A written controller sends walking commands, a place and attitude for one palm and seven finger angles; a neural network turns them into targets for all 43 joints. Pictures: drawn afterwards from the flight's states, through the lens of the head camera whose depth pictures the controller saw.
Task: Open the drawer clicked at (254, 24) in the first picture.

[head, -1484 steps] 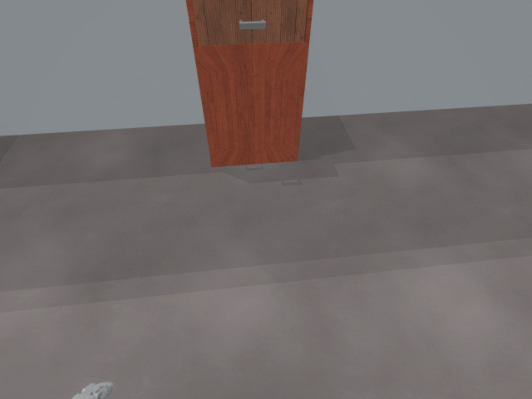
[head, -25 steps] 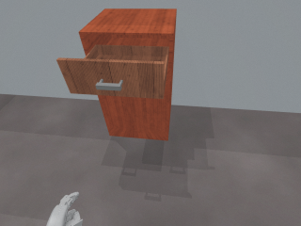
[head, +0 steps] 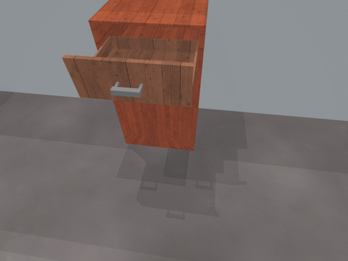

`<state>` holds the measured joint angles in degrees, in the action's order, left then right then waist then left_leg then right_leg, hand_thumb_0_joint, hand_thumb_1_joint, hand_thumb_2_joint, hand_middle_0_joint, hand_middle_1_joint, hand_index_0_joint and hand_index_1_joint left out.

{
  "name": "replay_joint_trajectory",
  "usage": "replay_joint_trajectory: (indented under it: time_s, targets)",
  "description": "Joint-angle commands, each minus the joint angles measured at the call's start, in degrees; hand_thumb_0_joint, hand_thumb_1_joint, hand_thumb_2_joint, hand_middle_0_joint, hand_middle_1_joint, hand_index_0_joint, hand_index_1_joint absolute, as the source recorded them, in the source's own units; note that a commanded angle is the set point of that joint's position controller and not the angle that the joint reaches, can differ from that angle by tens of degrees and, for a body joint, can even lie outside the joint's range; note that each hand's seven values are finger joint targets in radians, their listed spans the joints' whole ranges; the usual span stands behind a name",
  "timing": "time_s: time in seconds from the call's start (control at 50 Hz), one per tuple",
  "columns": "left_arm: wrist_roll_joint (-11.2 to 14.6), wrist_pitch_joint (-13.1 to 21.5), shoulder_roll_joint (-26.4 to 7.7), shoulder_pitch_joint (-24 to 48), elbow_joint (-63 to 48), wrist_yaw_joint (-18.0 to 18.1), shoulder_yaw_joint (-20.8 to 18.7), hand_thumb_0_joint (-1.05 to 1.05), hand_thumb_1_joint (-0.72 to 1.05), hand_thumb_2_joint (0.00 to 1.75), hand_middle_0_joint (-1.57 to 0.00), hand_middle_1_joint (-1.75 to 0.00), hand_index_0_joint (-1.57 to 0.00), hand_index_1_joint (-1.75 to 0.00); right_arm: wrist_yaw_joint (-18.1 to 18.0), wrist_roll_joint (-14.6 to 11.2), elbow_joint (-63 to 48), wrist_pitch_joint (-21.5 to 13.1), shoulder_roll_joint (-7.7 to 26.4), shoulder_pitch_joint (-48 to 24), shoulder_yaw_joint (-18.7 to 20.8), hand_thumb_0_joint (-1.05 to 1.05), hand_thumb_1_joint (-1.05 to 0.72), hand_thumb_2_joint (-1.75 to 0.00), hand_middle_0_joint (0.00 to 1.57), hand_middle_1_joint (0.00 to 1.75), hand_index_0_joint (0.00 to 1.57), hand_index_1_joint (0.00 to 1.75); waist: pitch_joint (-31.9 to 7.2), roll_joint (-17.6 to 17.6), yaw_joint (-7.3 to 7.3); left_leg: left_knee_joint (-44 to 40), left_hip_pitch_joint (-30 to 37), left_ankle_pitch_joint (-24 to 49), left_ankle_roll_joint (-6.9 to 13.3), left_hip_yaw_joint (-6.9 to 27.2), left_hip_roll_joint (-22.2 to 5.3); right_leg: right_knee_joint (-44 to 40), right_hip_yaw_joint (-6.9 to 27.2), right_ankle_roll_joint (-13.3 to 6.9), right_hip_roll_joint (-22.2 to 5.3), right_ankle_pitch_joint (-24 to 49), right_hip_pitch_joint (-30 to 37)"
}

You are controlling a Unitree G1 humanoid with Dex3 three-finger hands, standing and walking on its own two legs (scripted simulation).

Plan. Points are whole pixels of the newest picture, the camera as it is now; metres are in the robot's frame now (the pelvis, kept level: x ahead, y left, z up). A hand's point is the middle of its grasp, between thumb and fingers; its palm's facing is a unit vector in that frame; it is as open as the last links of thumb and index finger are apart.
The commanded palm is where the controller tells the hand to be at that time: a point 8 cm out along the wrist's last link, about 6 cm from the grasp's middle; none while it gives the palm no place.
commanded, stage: let the arm hang, fingers relaxed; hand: left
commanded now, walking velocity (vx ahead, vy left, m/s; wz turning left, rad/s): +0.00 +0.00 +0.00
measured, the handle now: (127, 88) +0.66 +0.21 +0.01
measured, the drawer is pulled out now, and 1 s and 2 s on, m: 0.29 0.29 0.29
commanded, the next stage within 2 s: look to check the result in 0.40 s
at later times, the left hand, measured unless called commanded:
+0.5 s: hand out of the picture +0.02 +0.18 -0.17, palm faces +0.01 -0.98 -0.19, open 7.3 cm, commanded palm none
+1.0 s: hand out of the picture +0.04 +0.18 -0.17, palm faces -0.01 -0.98 -0.20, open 7.3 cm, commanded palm none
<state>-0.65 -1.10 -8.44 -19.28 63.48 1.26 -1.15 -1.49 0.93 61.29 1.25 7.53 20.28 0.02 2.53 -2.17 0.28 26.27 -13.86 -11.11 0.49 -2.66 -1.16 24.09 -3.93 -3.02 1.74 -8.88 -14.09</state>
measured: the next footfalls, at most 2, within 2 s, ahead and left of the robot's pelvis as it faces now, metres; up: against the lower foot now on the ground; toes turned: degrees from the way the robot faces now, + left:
none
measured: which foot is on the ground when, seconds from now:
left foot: down 0.00-1.00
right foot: down 0.00-1.00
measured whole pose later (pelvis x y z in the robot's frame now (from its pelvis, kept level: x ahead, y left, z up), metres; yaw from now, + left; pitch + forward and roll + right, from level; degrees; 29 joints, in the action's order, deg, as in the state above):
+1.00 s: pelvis +0.03 +0.01 +0.00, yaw -2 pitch -1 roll +0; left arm -0.7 0.3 -7.3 -14.8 65.1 2.0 -1.0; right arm -2.0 0.5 64.2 -0.2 7.5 15.5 0.7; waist 4.2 -1.3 0.8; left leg 21.8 -8.5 -12.2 1.3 -5.1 -0.1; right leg 22.6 -1.2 -1.7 1.0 -10.6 -10.8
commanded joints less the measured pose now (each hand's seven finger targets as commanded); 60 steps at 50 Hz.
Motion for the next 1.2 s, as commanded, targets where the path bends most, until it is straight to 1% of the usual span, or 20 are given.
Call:
replay_joint_trajectory:
  time_s: [0.0,0.06,0.16,0.18,0.34,0.5,0.54,0.58,0.62,0.72,0.8,0.94,1.0,1.04,1.08,1.1,1.12,1.14,1.16,1.18]
  targets:
    - [0.1,1.2,-6.0,-2.3,-1.5,0.8,-0.8,0.0,0.9,0.9,-0.2,-0.3,-0.2,-0.3,-0.5,0.0,-0.2,-0.8,4.1,4.7,1.2,0.0,-0.9,-0.9,0.2,0.3,0.2,0.3,3.7,1.7,-0.04,-8.0,-1.2,-7.5,2.0,5.4,-4.5,-8.0,8.4,-0.5,-5.9,-11.6,-2.2]
    - [0.0,1.4,-5.2,-1.9,-1.2,0.8,-0.9,0.0,0.9,0.9,-0.2,-0.3,-0.2,-0.3,-0.6,0.1,0.3,-1.1,3.5,4.2,1.1,0.0,-0.9,-0.9,0.2,0.3,0.2,0.3,3.9,2.1,-0.22,-8.5,-1.7,-6.1,2.0,5.0,-4.4,-7.3,7.9,-0.3,-6.1,-8.4,-0.6]
    - [0.0,1.6,-4.7,-1.2,-0.8,1.0,-0.8,0.0,0.9,0.9,-0.2,-0.3,-0.2,-0.3,-0.7,-0.1,0.9,-1.4,2.6,3.4,1.2,0.0,-0.9,-0.9,0.2,0.3,0.2,0.3,3.2,0.7,-0.21,-8.5,-0.3,-3.4,1.8,4.6,-4.5,-6.4,7.8,-0.2,-6.3,-4.5,0.5]
    - [0.0,1.6,-4.8,-1.0,-0.9,1.0,-0.9,0.0,0.9,0.9,-0.2,-0.3,-0.2,-0.3,-0.7,-0.1,1.1,-1.3,2.5,3.4,1.2,0.0,-0.9,-0.9,0.2,0.3,0.2,0.3,4.2,0.6,-0.17,-8.5,-0.5,-3.4,1.7,4.4,-4.4,-6.6,7.7,-0.2,-6.4,-4.6,0.2]
    - [0.0,1.7,-4.7,-0.2,-0.8,1.0,-0.9,0.0,0.9,0.9,-0.2,-0.3,-0.2,-0.3,-0.7,-0.2,1.4,-1.5,2.9,3.0,1.4,0.0,-0.9,-0.9,0.2,0.3,0.2,0.3,2.6,1.5,0.12,-9.0,1.6,-2.2,1.7,4.5,-4.8,-6.3,7.7,-0.1,-6.4,-2.7,1.2]
    - [-0.1,1.7,-4.6,-0.4,-0.3,1.1,-0.7,0.0,0.9,0.9,-0.2,-0.3,-0.2,-0.3,-0.7,-0.3,1.5,-1.3,3.5,2.3,1.6,0.0,-0.9,-0.9,0.2,0.3,0.2,0.3,3.0,2.0,0.34,-9.2,2.9,-3.4,1.7,4.3,-4.8,-6.9,7.9,0.0,-6.3,-4.5,-0.1]
    - [0.0,1.7,-4.6,-0.3,-0.1,1.1,-0.7,0.0,0.9,0.9,-0.2,-0.3,-0.2,-0.3,-0.7,-0.2,1.8,-1.4,3.5,2.1,1.5,0.0,-0.9,-0.9,0.2,0.3,0.2,0.3,2.8,0.6,0.42,-9.5,3.3,-2.9,1.7,4.3,-4.8,-6.7,8.0,0.0,-6.4,-3.7,0.0]
    - [0.0,1.9,-4.6,-0.5,0.0,1.1,-0.7,0.0,0.9,0.9,-0.2,-0.3,-0.2,-0.3,-0.8,-0.3,1.7,-1.6,3.7,2.0,1.5,0.0,-0.9,-0.9,0.2,0.3,0.2,0.3,1.1,1.2,0.32,-9.3,4.3,-1.1,1.7,4.3,-5.0,-6.1,7.8,0.1,-6.5,-1.4,1.3]
    - [0.0,2.0,-4.5,-0.6,0.2,1.1,-0.7,0.0,0.9,0.9,-0.2,-0.3,-0.2,-0.3,-0.8,-0.4,1.7,-1.7,3.7,1.6,1.6,0.0,-0.9,-0.9,0.2,0.3,0.2,0.3,1.1,1.5,0.38,-8.8,4.9,0.4,1.7,4.0,-5.1,-6.2,7.9,0.1,-6.6,-0.1,1.5]
    - [0.0,1.9,-4.5,-0.5,0.3,1.2,-0.5,0.0,0.9,0.9,-0.2,-0.3,-0.2,-0.3,-0.8,-0.3,1.9,-1.5,3.9,1.1,1.5,0.0,-0.9,-0.9,0.2,0.3,0.2,0.3,3.2,1.2,0.45,-9.3,4.6,-1.0,1.6,4.0,-5.2,-6.5,8.0,0.2,-6.5,-1.2,0.2]
    - [0.0,2.0,-4.8,-0.6,0.3,1.2,-0.6,0.0,0.9,0.9,-0.2,-0.3,-0.2,-0.3,-0.8,-0.4,1.8,-1.5,4.2,0.7,1.7,0.0,-0.9,-0.9,0.2,0.3,0.2,0.3,2.5,2.5,0.33,-9.0,5.2,-0.2,1.6,4.0,-5.2,-6.6,8.2,0.2,-6.4,-0.7,0.6]
    - [0.0,2.0,-5.1,0.3,0.1,1.2,-0.6,0.0,0.9,0.9,-0.2,-0.3,-0.2,-0.3,-0.8,-0.3,2.1,-1.7,4.3,0.2,1.6,0.0,-0.9,-0.9,0.2,0.3,0.2,0.3,2.1,1.4,0.39,-9.1,5.7,1.8,1.6,3.7,-5.2,-6.3,8.3,0.2,-6.6,1.3,1.5]
    - [0.0,2.2,-5.3,0.3,0.0,1.2,-0.7,0.0,0.9,0.9,-0.2,-0.3,-0.2,-0.3,-0.9,-0.4,2.0,-1.7,4.6,-0.2,1.6,0.0,-0.9,-0.9,0.2,0.3,0.2,0.3,1.3,2.4,0.35,-8.7,6.4,2.5,1.5,3.6,-5.3,-6.4,8.4,0.2,-6.6,2.3,2.2]
    - [0.0,2.1,-5.4,0.8,0.0,1.2,-0.7,0.0,0.9,0.9,-0.2,-0.3,-0.2,-0.3,-0.8,-0.3,2.2,-1.7,4.7,-0.4,1.6,0.0,-0.9,-0.9,0.2,0.3,0.2,0.3,1.6,1.9,0.4,-8.9,6.3,2.7,1.5,3.5,-5.2,-6.3,8.4,0.2,-6.7,2.5,2.2]
    - [0.1,2.2,-5.8,0.8,-0.1,1.2,-0.8,0.0,0.9,0.9,-0.2,-0.3,-0.2,-0.3,-0.8,-0.3,2.3,-1.7,4.7,-0.5,1.6,0.0,-0.9,-0.9,0.2,0.3,0.2,0.3,1.6,2.0,0.34,-8.7,6.4,3.1,1.4,3.3,-5.2,-6.5,8.5,0.2,-6.9,3.3,2.4]
    - [-0.2,3.1,-15.3,3.0,-5.4,1.6,0.3,0.0,0.9,0.9,-0.2,-0.3,-0.2,-0.3,0.0,0.5,-4.4,-1.7,13.5,-4.6,2.5,0.0,-0.9,-0.9,0.2,0.3,0.2,0.3,2.1,4.2,1.46,-7.4,4.6,6.7,1.0,5.2,-3.6,-0.4,8.1,-0.1,-6.0,5.0,2.0]
    - [0.1,3.5,-12.3,1.3,-6.4,1.7,-1.1,0.0,0.9,0.9,-0.2,-0.3,-0.2,-0.3,-0.1,0.7,-5.0,-3.5,13.4,-5.0,3.4,0.0,-0.9,-0.9,0.2,0.3,0.2,0.3,-9.2,1.9,-0.77,-2.9,6.4,4.8,1.9,4.6,-5.4,1.2,10.0,0.0,-7.7,2.5,4.6]
    - [-0.4,3.7,-12.1,2.0,-6.5,1.6,-1.7,0.0,0.9,0.9,-0.2,-0.3,-0.2,-0.3,-0.5,0.5,-5.0,-4.0,12.2,-4.3,3.9,0.0,-0.9,-0.9,0.2,0.3,0.2,0.3,-13.6,2.6,0.42,-0.1,6.9,8.6,1.9,4.5,-4.2,1.7,11.0,-0.8,-8.7,10.8,6.9]
    - [-0.1,3.4,-11.4,1.8,-7.2,1.6,-1.3,0.0,0.9,0.9,-0.2,-0.3,-0.2,-0.3,-0.7,0.2,-4.7,-3.7,10.7,-2.9,3.5,0.0,-0.9,-0.9,0.2,0.3,0.2,0.3,-13.7,2.0,0.58,0.5,5.9,6.8,1.8,3.5,-3.6,1.5,11.7,-1.2,-9.8,12.9,8.0]
    - [-0.1,3.2,-11.0,1.7,-7.3,1.6,-1.3,0.0,0.9,0.9,-0.2,-0.3,-0.2,-0.3,-0.6,0.1,-4.6,-3.3,9.8,-3.0,3.5,0.0,-0.9,-0.9,0.2,0.3,0.2,0.3,-11.4,2.5,0.7,0.4,4.8,4.8,1.6,3.0,-3.2,1.3,12.2,-1.5,-10.0,11.9,6.5]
